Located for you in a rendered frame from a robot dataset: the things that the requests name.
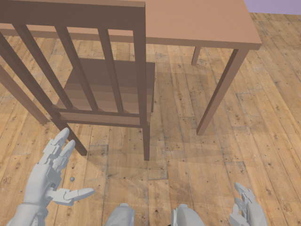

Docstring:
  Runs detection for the right robot hand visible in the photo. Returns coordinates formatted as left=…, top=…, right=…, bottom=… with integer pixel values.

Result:
left=230, top=182, right=268, bottom=226

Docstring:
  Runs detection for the chair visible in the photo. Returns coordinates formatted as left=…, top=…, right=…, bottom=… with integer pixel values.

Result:
left=0, top=0, right=155, bottom=161

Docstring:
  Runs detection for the table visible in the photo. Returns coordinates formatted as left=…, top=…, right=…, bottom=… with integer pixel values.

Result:
left=0, top=0, right=262, bottom=136

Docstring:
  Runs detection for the robot thigh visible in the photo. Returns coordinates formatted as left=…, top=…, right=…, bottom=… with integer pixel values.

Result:
left=104, top=206, right=135, bottom=226
left=171, top=207, right=205, bottom=226

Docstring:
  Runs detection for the right robot thigh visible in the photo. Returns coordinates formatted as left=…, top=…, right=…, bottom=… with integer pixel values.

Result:
left=171, top=207, right=205, bottom=226

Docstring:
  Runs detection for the left robot forearm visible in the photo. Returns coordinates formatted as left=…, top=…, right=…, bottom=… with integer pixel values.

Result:
left=6, top=202, right=48, bottom=226

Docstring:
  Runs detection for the left robot thigh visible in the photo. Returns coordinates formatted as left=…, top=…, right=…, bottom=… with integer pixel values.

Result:
left=104, top=206, right=135, bottom=226

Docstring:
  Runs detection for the left robot hand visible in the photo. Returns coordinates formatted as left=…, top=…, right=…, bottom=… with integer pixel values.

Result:
left=23, top=128, right=95, bottom=207

